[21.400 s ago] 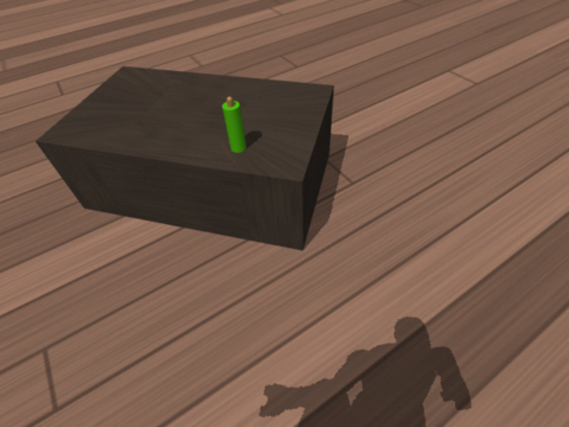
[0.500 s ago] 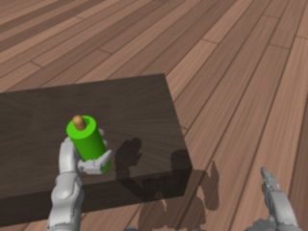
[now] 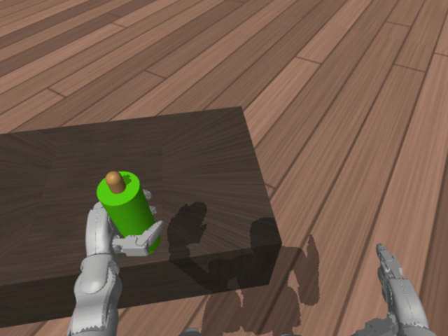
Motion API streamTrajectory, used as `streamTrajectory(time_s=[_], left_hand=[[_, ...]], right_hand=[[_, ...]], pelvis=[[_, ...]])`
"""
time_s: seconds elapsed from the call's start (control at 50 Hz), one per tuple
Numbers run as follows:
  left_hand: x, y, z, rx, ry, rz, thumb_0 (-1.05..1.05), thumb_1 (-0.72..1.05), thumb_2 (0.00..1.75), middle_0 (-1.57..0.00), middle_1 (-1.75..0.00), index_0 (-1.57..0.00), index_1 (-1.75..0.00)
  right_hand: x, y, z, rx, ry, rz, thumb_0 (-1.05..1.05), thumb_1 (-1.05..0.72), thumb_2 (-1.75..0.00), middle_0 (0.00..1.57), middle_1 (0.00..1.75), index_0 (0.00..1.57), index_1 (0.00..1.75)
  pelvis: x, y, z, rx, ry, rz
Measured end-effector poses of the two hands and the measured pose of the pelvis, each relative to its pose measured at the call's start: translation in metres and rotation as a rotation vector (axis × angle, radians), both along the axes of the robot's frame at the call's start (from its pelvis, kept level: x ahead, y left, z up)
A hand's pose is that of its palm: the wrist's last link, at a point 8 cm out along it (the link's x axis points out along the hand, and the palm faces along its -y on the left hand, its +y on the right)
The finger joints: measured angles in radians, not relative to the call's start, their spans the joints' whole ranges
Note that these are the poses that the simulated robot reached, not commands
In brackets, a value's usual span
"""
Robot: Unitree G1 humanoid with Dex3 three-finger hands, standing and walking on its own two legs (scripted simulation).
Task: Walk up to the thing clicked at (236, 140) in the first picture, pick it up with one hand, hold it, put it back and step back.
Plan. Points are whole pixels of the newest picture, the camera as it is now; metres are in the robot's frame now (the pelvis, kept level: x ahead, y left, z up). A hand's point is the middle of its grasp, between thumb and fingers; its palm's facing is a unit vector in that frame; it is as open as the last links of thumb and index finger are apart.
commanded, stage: hold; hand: left
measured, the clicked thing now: (131, 213) +0.32 +0.17 +0.07
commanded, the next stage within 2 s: crouch in 1.04 s
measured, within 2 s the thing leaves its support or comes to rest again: neither
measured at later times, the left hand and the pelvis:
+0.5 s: hand (140, 225) +0.32 +0.17 +0.03, palm faces +0.12 -0.99 -0.04, open 8.2 cm; pelvis +0.01 +0.00 +0.00, yaw +0 degrees
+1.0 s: hand (141, 209) +0.34 +0.16 +0.06, palm faces +0.10 -0.99 -0.03, open 8.2 cm; pelvis +0.00 +0.00 +0.00, yaw +0 degrees
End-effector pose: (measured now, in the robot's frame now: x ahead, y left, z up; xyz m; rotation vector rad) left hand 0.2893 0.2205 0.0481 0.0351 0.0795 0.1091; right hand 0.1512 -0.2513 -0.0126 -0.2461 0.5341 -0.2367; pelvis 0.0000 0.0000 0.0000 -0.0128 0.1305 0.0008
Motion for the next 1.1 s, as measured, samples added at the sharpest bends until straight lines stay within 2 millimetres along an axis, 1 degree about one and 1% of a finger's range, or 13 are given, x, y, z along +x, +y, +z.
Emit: streamTrajectory(time_s=[0.14,0.26,0.44,0.6,0.7,0.86,0.92,1.0,1.1], left_hand=[[0.010,-0.007,0.003,-0.010,0.002,-0.025,0.01,-0.16,1.06,-0.77,-0.97,-0.85,-1.00],[0.013,-0.012,0.003,-0.020,-0.002,-0.023,0.01,-0.16,1.06,-0.77,-0.97,-0.85,-1.00],[0.005,-0.001,-0.006,-0.010,0.021,0.013,0.01,-0.16,1.05,-0.77,-0.97,-0.85,-1.00],[-0.001,-0.002,-0.013,-0.008,0.033,-0.004,0.01,-0.16,1.05,-0.77,-0.97,-0.85,-1.00],[0.002,-0.006,-0.006,-0.003,0.009,-0.021,0.01,-0.16,1.05,-0.77,-0.98,-0.85,-1.00],[0.013,-0.006,0.014,0.009,-0.045,-0.014,0.01,-0.16,1.05,-0.77,-0.98,-0.85,-1.00],[0.018,-0.004,0.018,0.008,-0.051,-0.011,0.01,-0.16,1.05,-0.77,-0.98,-0.85,-1.00],[0.021,-0.004,0.012,-0.008,-0.018,-0.004,0.01,-0.16,1.05,-0.77,-0.98,-0.85,-1.00],[0.013,-0.009,-0.004,-0.020,0.038,-0.013,0.01,-0.15,1.05,-0.76,-0.98,-0.84,-1.00]], right_hand=[[-0.007,0.000,-0.003,0.003,0.016,-0.013,-0.01,0.53,-0.06,0.06,0.05,0.05,0.05],[-0.008,-0.002,-0.003,0.006,0.026,-0.029,-0.01,0.53,-0.06,0.06,0.05,0.05,0.05],[-0.002,-0.005,-0.005,0.006,0.041,-0.024,-0.01,0.53,-0.06,0.06,0.05,0.05,0.05],[0.008,-0.002,-0.003,-0.004,0.016,0.014,-0.01,0.53,-0.06,0.06,0.05,0.05,0.05],[0.007,-0.001,0.000,-0.008,-0.002,0.017,-0.01,0.53,-0.06,0.06,0.05,0.05,0.05],[-0.003,-0.002,-0.007,0.011,0.025,-0.018,-0.01,0.53,-0.06,0.06,0.05,0.05,0.05],[-0.005,-0.003,-0.008,0.019,0.031,-0.026,-0.01,0.53,-0.06,0.06,0.05,0.05,0.05],[-0.006,-0.004,-0.009,0.024,0.042,-0.030,-0.01,0.53,-0.06,0.06,0.05,0.05,0.05],[-0.007,-0.007,-0.008,0.018,0.053,-0.027,-0.01,0.53,-0.06,0.06,0.05,0.05,0.05]], pelvis=[[0.001,0.002,0.001,0.001,-0.002,-0.006],[0.003,0.002,0.002,0.002,-0.003,-0.013],[0.006,-0.001,0.002,0.003,0.002,-0.009],[0.006,-0.002,0.000,0.001,0.013,-0.001],[0.007,-0.002,-0.001,-0.001,0.012,0.000],[0.005,-0.001,0.001,0.001,0.000,-0.005],[0.004,-0.001,0.002,0.003,-0.004,-0.007],[0.004,-0.002,0.003,0.005,-0.001,-0.009],[0.004,-0.003,0.003,0.006,-0.001,-0.010]])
